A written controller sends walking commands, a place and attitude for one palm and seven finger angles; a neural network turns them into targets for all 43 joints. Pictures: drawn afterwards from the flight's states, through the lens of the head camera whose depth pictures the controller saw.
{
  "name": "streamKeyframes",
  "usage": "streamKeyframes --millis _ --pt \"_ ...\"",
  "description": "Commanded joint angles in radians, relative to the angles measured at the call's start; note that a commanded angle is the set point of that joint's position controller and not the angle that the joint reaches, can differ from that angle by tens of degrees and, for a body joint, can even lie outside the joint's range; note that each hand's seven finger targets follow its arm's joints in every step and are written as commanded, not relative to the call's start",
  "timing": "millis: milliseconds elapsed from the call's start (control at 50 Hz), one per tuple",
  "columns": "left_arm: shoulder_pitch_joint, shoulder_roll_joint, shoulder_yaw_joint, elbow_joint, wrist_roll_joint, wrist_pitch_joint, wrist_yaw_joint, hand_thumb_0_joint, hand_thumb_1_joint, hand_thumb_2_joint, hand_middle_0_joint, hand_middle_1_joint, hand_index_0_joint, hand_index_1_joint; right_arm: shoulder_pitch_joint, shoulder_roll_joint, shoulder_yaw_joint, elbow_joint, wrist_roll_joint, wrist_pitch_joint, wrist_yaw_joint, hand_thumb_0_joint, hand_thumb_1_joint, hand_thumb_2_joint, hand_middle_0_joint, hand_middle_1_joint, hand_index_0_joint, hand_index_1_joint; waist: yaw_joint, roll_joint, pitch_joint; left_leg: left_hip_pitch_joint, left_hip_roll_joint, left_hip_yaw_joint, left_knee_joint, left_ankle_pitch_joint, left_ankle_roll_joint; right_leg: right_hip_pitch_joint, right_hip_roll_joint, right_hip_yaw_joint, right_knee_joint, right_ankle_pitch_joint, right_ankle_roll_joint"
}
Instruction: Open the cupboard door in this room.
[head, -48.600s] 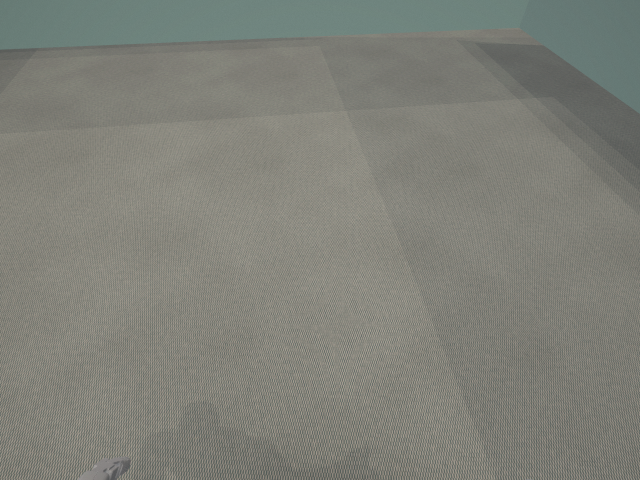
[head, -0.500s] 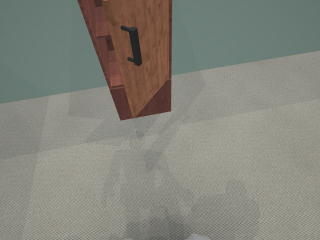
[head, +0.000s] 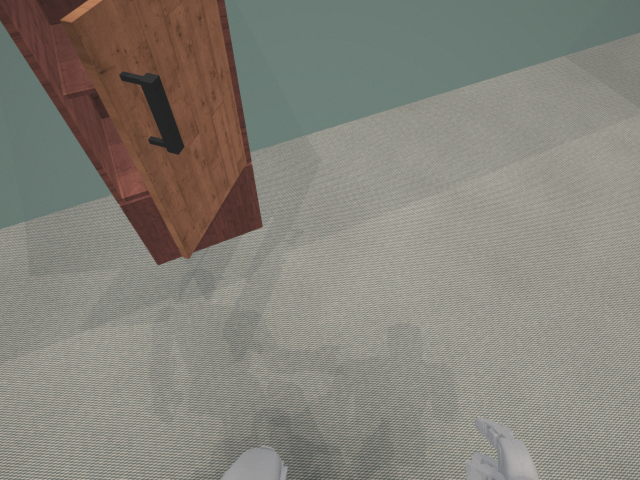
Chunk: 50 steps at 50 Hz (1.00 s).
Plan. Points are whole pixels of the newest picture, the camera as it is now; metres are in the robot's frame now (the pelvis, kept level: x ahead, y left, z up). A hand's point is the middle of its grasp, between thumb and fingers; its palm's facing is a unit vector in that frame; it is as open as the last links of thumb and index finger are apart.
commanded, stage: walk to a spot facing it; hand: left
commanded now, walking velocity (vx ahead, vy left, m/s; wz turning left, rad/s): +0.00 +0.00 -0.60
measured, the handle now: (153, 114) +0.62 +0.37 +0.03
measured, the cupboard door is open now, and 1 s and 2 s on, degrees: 46 46 46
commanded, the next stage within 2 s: none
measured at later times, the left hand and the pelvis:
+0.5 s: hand (230, 408) +0.21 +0.16 -0.16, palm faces -0.38 -0.89 -0.24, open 7.4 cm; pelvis +0.03 +0.01 -0.01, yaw -21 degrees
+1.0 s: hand (281, 341) +0.33 +0.11 -0.18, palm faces -0.53 -0.83 -0.17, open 7.4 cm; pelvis +0.20 -0.04 -0.01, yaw -35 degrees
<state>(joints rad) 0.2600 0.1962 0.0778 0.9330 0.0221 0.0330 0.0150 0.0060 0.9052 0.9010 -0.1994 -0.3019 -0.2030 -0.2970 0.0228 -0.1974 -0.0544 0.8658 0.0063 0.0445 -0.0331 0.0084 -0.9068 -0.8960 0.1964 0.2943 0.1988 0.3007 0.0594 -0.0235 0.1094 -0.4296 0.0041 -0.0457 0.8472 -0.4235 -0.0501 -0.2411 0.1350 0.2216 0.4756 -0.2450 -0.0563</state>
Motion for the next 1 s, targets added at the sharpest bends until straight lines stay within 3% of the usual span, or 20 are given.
streamKeyframes --millis 0,20,40,60,80,180,240,380,440,460,480,520,620,760,800,820,840,860,920,980 --pt "-0.033 0.207 0.058 -0.084 0.000 -0.016 0.011 0.000 0.900 0.900 -0.200 -0.300 -0.200 -0.300 0.122 -0.096 -0.022 -0.058 0.001 -0.037 -0.012 0.000 -0.900 -0.900 0.200 0.300 0.200 0.300 -0.079 -0.072 -0.179 0.192 -0.008 -0.007 -0.290 0.134 0.010 0.034 -0.239 0.246 0.019 0.506 -0.083" --pt "-0.049 0.186 0.052 -0.095 -0.007 -0.015 0.009 0.000 0.900 0.900 -0.200 -0.300 -0.200 -0.300 0.182 -0.123 -0.025 -0.040 -0.003 -0.045 -0.016 0.000 -0.900 -0.900 0.200 0.300 0.200 0.300 -0.106 -0.031 -0.199 0.362 0.042 -0.030 -0.415 0.219 0.022 -0.087 -0.180 0.192 0.075 0.354 -0.036" --pt "-0.019 0.130 0.044 -0.106 -0.018 -0.014 0.001 0.000 0.900 0.900 -0.200 -0.300 -0.200 -0.300 0.216 -0.215 -0.038 -0.042 -0.018 -0.056 -0.022 0.000 -0.900 -0.900 0.200 0.300 0.200 0.300 -0.109 0.231 -0.229 0.509 0.284 -0.285 -0.537 0.264 0.101 -0.272 -0.043 0.059 0.220 -0.026 0.023" --pt "-0.037 0.125 0.035 -0.118 -0.013 -0.017 -0.008 0.000 0.900 0.900 -0.200 -0.300 -0.200 -0.300 0.232 -0.265 -0.044 -0.054 -0.025 -0.051 -0.024 0.000 -0.900 -0.900 0.200 0.300 0.200 0.300 -0.101 0.326 -0.187 0.462 0.484 -0.447 -0.574 0.430 0.208 -0.347 -0.027 -0.115 0.449 -0.405 0.080" --pt "-0.056 0.154 0.034 -0.122 -0.003 -0.015 -0.014 0.000 0.900 0.900 -0.200 -0.300 -0.200 -0.300 0.206 -0.240 -0.031 -0.072 -0.032 -0.042 -0.023 0.000 -0.900 -0.900 0.200 0.300 0.200 0.300 -0.091 0.216 -0.134 0.349 0.495 -0.406 -0.557 0.448 0.255 -0.320 -0.097 -0.107 0.566 -0.374 0.092" --pt "-0.047 0.128 0.036 -0.097 0.002 0.002 -0.048 0.000 0.900 0.900 -0.200 -0.300 -0.200 -0.300 0.167 -0.165 -0.001 -0.087 -0.037 -0.049 -0.023 0.000 -0.900 -0.900 0.200 0.300 0.200 0.300 -0.040 0.205 -0.119 0.312 0.285 -0.039 -0.490 0.674 0.177 -0.335 -0.145 -0.197 0.731 -0.195 0.118" --pt "-0.085 0.110 0.022 -0.108 -0.003 0.009 -0.054 0.000 0.900 0.900 -0.200 -0.300 -0.200 -0.300 0.235 -0.182 -0.007 -0.059 -0.036 -0.051 -0.020 0.000 -0.900 -0.900 0.200 0.300 0.200 0.300 -0.060 0.185 -0.153 0.363 0.285 0.016 -0.480 0.678 0.175 -0.319 -0.156 -0.231 0.631 -0.170 0.122" --pt "-0.223 0.095 -0.003 -0.142 0.004 -0.009 -0.078 0.000 0.900 0.900 -0.200 -0.300 -0.200 -0.300 0.336 -0.227 -0.028 -0.009 -0.047 -0.055 0.007 0.000 -0.900 -0.900 0.200 0.300 0.200 0.300 -0.122 0.237 -0.108 0.335 0.339 0.054 -0.523 0.211 0.161 -0.196 -0.157 -0.332 0.231 -0.223 0.080" --pt "-0.087 0.126 0.009 -0.086 0.004 -0.022 -0.071 0.000 0.900 0.900 -0.200 -0.300 -0.200 -0.300 0.305 -0.223 -0.026 -0.006 -0.041 -0.056 0.015 0.000 -0.900 -0.900 0.200 0.300 0.200 0.300 -0.037 0.120 -0.139 0.173 0.288 0.151 -0.330 0.131 0.091 0.126 -0.119 -0.360 -0.010 -0.085 0.038" --pt "0.048 0.205 0.030 -0.042 0.007 -0.034 -0.059 0.000 0.900 0.900 -0.200 -0.300 -0.200 -0.300 0.272 -0.185 -0.015 -0.026 -0.025 -0.059 0.025 0.000 -0.900 -0.900 0.200 0.300 0.200 0.300 0.035 -0.067 -0.193 -0.038 0.214 0.256 -0.099 0.074 0.043 0.380 -0.256 -0.173 -0.107 -0.184 -0.023" --pt "0.176 0.335 0.061 -0.007 0.006 -0.042 -0.037 0.000 0.900 0.900 -0.200 -0.300 -0.200 -0.300 0.160 -0.108 0.007 -0.096 -0.017 -0.062 0.035 0.000 -0.900 -0.900 0.200 0.300 0.200 0.300 0.106 -0.366 -0.180 -0.338 0.071 0.279 0.202 -0.265 -0.009 0.489 -0.526 0.295 -0.228 -0.154 -0.152" --pt "0.117 0.283 0.049 -0.025 -0.009 -0.045 -0.010 0.000 0.900 0.900 -0.200 -0.300 -0.200 -0.300 0.123 -0.174 -0.013 -0.090 -0.025 -0.063 0.035 0.000 -0.900 -0.900 0.200 0.300 0.200 0.300 0.059 -0.187 -0.087 -0.412 0.142 0.062 0.312 -0.108 0.005 0.384 -0.504 0.231 -0.238 -0.166 -0.200" --pt "-0.030 0.207 0.029 -0.054 0.002 -0.074 -0.015 0.000 0.900 0.900 -0.200 -0.300 -0.200 -0.300 0.174 -0.119 -0.021 -0.035 -0.033 -0.054 0.051 0.000 -0.900 -0.900 0.200 0.300 0.200 0.300 -0.052 -0.120 -0.012 -0.185 0.119 0.098 0.154 0.077 -0.026 0.086 -0.371 0.020 -0.256 -0.011 -0.146" --pt "-0.017 0.216 0.039 -0.015 0.002 -0.082 -0.027 0.000 0.900 0.900 -0.200 -0.300 -0.200 -0.300 0.167 -0.098 -0.022 -0.042 -0.024 -0.089 0.050 0.000 -0.900 -0.900 0.200 0.300 0.200 0.300 -0.070 -0.127 -0.026 0.032 0.043 0.138 -0.178 0.149 -0.009 0.062 -0.327 0.007 -0.187 0.051 -0.119" --pt "-0.059 0.192 0.040 -0.017 -0.003 -0.081 -0.027 0.000 0.900 0.900 -0.200 -0.300 -0.200 -0.300 0.313 -0.129 -0.030 0.010 -0.026 -0.104 0.035 0.000 -0.900 -0.900 0.200 0.300 0.200 0.300 -0.150 -0.056 -0.076 0.292 0.023 0.150 -0.325 0.211 0.001 -0.046 -0.268 -0.044 -0.054 0.089 -0.078" --pt "-0.055 0.143 0.030 -0.024 -0.007 -0.079 -0.031 0.000 0.900 0.900 -0.200 -0.300 -0.200 -0.300 0.453 -0.195 -0.044 0.054 -0.034 -0.112 0.021 0.000 -0.900 -0.900 0.200 0.300 0.200 0.300 -0.203 0.094 -0.158 0.499 0.109 0.045 -0.379 0.123 0.032 -0.143 -0.197 -0.093 0.177 0.094 -0.042" --pt "0.002 0.070 0.016 -0.035 -0.019 -0.076 -0.040 0.000 0.900 0.900 -0.200 -0.300 -0.200 -0.300 0.577 -0.313 -0.072 0.078 -0.057 -0.119 0.012 0.000 -0.900 -0.900 0.200 0.300 0.200 0.300 -0.230 0.409 -0.262 0.659 0.431 -0.381 -0.523 -0.037 0.136 -0.358 -0.053 -0.253 0.556 -0.283 0.025" --pt "-0.050 0.082 0.010 -0.061 -0.010 -0.082 -0.040 0.000 0.900 0.900 -0.200 -0.300 -0.200 -0.300 0.589 -0.303 -0.055 0.077 -0.053 -0.105 0.004 0.000 -0.900 -0.900 0.200 0.300 0.200 0.300 -0.219 0.336 -0.243 0.597 0.515 -0.548 -0.635 -0.124 0.205 -0.436 -0.086 -0.163 0.763 -0.333 0.011" --pt "-0.104 0.078 0.015 -0.037 0.009 -0.079 -0.057 0.000 0.900 0.900 -0.200 -0.300 -0.200 -0.300 0.364 -0.157 -0.015 0.024 -0.050 -0.110 0.013 0.000 -0.900 -0.900 0.200 0.300 0.200 0.300 -0.114 0.182 0.002 0.230 0.411 -0.271 -0.681 -0.117 0.158 -0.442 -0.220 -0.176 0.875 -0.091 0.016" --pt "-0.035 0.029 0.004 -0.004 0.012 -0.055 -0.068 0.000 0.900 0.900 -0.200 -0.300 -0.200 -0.300 0.354 -0.103 0.001 0.050 -0.039 -0.130 0.005 0.000 -0.900 -0.900 0.200 0.300 0.200 0.300 -0.065 0.158 -0.043 0.269 0.328 -0.002 -0.649 0.211 0.115 -0.414 -0.234 -0.205 0.801 0.019 0.043"
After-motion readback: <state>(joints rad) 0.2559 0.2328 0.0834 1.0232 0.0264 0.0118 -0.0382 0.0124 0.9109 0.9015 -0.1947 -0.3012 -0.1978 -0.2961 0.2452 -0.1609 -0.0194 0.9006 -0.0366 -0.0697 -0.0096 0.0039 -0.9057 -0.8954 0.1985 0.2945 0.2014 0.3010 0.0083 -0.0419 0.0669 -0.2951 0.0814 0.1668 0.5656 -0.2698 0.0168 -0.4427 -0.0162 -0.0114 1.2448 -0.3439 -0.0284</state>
